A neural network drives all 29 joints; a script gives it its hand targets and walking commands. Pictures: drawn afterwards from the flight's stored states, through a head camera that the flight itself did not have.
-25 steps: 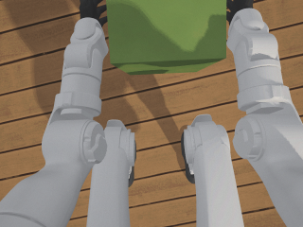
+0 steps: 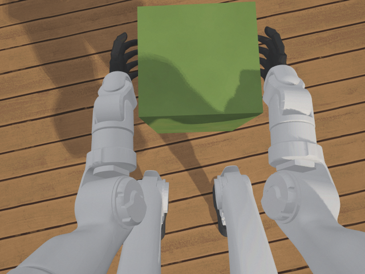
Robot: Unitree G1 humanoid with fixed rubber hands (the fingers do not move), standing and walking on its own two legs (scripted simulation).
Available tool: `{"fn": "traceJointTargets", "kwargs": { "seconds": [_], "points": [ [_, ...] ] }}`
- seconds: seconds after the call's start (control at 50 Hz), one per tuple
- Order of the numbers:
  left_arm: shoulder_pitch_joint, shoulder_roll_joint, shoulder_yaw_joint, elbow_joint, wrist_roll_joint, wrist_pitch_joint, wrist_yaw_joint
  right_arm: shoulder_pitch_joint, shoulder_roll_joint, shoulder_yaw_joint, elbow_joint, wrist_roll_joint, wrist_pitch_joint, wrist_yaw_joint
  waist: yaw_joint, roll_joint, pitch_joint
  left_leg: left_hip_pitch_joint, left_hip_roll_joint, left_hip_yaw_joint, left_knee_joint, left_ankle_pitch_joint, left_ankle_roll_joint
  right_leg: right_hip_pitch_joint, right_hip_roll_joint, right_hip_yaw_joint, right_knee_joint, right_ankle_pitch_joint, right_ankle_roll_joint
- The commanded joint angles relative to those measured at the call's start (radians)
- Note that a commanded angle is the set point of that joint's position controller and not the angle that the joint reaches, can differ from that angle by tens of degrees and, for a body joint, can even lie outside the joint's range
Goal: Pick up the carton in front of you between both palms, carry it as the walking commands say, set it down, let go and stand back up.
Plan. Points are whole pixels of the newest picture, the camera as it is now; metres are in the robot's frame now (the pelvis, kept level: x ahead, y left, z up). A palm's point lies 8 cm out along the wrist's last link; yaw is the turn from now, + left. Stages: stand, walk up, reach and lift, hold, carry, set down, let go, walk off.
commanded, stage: reach and lift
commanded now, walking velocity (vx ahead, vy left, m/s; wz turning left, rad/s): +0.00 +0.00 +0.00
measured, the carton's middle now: (195, 82) +0.50 -0.03 -0.12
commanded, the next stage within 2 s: none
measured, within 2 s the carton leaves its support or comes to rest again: neither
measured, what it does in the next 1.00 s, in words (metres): rises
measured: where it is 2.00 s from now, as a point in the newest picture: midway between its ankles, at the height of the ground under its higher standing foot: (191, 220)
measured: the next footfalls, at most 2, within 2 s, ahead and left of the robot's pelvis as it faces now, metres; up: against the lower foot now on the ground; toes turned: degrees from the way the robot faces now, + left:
none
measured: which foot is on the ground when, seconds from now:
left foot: down 0.00-1.00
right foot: down 0.00-1.00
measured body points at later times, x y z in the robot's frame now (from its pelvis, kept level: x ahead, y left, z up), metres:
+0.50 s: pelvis +0.05 +0.00 +0.14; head +0.19 -0.01 +0.57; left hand +0.46 +0.14 +0.11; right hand +0.45 -0.17 +0.11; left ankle +0.11 +0.13 -0.48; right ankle +0.11 -0.13 -0.48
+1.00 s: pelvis +0.09 +0.00 +0.25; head +0.10 +0.00 +0.70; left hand +0.41 +0.14 +0.26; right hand +0.40 -0.16 +0.25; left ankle +0.11 +0.13 -0.48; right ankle +0.11 -0.13 -0.48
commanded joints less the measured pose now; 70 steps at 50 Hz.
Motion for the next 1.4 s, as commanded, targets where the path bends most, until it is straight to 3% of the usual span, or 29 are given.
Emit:
{"fn": "traceJointTargets", "kwargs": {
  "seconds": [0.0, 0.28, 0.56, 0.92, 1.02, 1.18, 1.38],
  "points": [
    [-0.662, -1.089, -0.591, 0.027, -0.203, -0.005, -0.277, -0.62, 1.1, 0.564, 0.012, 0.217, -0.003, 0.274, -0.011, -0.021, -1.159, 0.633, -0.114, 0.138, -0.216, 0.195, 0.011, 0.737, 0.118, -0.141, -0.205, 0.224, -0.014],
    [-0.35, -1.119, -0.586, 0.07, -0.157, -0.046, -0.288, -0.311, 1.163, 0.564, 0.039, 0.154, -0.046, 0.245, -0.003, -0.034, -0.852, 0.799, -0.107, 0.083, -0.469, 0.192, 0.02, 0.957, 0.116, -0.074, -0.468, 0.234, -0.019],
    [-0.084, -1.161, -0.677, -0.002, -0.148, -0.055, -0.287, -0.064, 1.193, 0.652, -0.044, 0.15, -0.062, 0.249, 0.007, -0.023, -0.68, 1.175, -0.079, 0.022, -0.757, 0.29, 0.032, 1.272, 0.101, -0.032, -0.741, 0.302, -0.036],
    [0.24, -1.121, -0.775, -0.147, -0.16, 0.05, -0.301, 0.253, 1.168, 0.754, -0.2, 0.167, 0.04, 0.245, 0.015, -0.028, -0.331, 1.67, -0.036, -0.018, -1.163, 0.479, 0.042, 1.743, 0.064, 0.005, -1.147, 0.48, -0.04],
    [0.295, -1.103, -0.784, -0.197, -0.171, 0.113, -0.306, 0.297, 1.145, 0.774, -0.26, 0.177, 0.103, 0.243, 0.024, -0.025, -0.198, 1.762, -0.025, -0.018, -1.262, 0.445, 0.044, 1.828, 0.054, 0.005, -1.246, 0.436, -0.035],
    [0.225, -1.073, -0.677, -0.145, -0.119, 0.154, -0.33, 0.24, 1.12, 0.653, -0.196, 0.122, 0.143, 0.259, 0.016, -0.02, -0.005, 1.745, -0.013, -0.012, -1.322, 0.228, 0.054, 1.822, 0.047, -0.008, -1.303, 0.224, -0.047],
    [0.16, -1.081, -0.713, -0.191, -0.132, 0.148, -0.331, 0.174, 1.146, 0.699, -0.246, 0.144, 0.139, 0.261, 0.02, -0.026, -0.103, 1.802, -0.016, -0.005, -1.319, 0.288, 0.053, 1.894, 0.05, -0.009, -1.3, 0.29, -0.042]
  ]
}}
